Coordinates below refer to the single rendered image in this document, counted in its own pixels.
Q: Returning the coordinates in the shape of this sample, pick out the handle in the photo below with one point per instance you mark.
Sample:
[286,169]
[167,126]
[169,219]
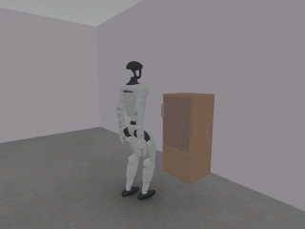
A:
[162,110]

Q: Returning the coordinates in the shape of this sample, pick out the robot right shin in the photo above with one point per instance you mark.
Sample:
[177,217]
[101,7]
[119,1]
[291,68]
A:
[147,175]

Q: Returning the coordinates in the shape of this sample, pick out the left robot upper arm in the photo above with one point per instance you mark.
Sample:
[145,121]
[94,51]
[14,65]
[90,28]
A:
[120,106]

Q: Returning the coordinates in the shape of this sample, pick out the right robot forearm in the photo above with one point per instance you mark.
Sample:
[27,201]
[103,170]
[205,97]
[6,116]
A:
[139,123]

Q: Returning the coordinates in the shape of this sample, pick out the robot left hand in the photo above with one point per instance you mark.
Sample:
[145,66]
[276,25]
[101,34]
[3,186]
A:
[121,132]

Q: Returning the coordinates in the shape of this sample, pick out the cupboard door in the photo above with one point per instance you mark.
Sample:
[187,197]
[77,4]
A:
[177,122]

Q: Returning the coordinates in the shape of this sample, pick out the left robot forearm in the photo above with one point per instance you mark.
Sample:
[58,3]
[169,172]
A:
[121,119]

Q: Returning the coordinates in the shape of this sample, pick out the right robot upper arm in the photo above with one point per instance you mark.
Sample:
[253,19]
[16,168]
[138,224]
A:
[142,94]

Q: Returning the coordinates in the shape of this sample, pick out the robot right hand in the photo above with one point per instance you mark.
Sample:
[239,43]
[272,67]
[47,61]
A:
[141,144]

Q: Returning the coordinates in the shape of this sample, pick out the left robot thigh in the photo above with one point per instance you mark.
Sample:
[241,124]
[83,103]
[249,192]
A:
[133,160]

